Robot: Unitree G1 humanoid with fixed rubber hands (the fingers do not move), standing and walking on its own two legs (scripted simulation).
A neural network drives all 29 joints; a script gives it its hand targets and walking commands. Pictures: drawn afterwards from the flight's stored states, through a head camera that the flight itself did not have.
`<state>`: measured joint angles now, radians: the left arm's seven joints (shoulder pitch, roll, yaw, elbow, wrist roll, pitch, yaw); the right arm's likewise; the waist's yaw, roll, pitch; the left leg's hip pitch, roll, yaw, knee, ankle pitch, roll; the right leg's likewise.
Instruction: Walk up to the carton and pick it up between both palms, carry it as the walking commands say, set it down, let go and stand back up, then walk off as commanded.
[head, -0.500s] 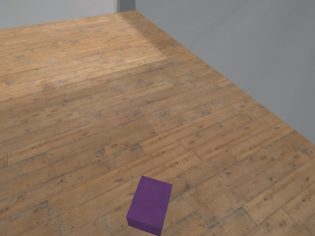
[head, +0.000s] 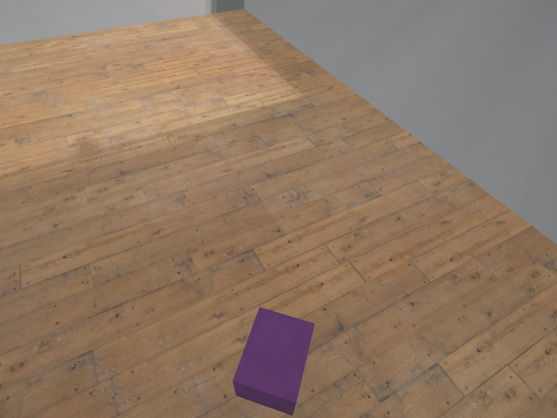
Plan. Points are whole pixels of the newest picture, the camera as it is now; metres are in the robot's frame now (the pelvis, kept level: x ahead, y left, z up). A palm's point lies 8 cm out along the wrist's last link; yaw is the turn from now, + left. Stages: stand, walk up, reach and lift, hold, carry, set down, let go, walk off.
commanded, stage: walk up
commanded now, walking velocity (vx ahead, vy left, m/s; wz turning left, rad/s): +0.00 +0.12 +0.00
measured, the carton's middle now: (275, 359) +0.45 +0.00 -0.69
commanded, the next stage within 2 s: none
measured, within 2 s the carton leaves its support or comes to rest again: neither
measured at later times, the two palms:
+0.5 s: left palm out of the picture -0.01 +0.28 -0.16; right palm out of the picture +0.04 -0.20 -0.14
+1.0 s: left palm (107, 393) +0.21 +0.28 -0.14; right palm out of the picture -0.01 -0.13 -0.14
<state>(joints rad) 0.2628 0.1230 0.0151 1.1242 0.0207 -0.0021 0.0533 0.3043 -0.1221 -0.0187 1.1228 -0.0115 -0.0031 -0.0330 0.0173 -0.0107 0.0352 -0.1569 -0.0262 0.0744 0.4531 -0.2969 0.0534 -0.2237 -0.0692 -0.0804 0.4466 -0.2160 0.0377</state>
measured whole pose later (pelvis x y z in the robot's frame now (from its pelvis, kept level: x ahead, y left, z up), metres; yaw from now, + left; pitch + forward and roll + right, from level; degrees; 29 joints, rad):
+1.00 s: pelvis +0.05 +0.09 -0.01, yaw -14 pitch +1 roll -1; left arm 0.10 0.17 0.04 0.96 0.02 0.02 0.03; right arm 0.29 -0.17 -0.02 1.01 -0.01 0.02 -0.04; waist -0.04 0.01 0.04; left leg -0.28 0.07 0.09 0.74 -0.52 -0.04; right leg -0.22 0.03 -0.07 0.50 -0.30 -0.04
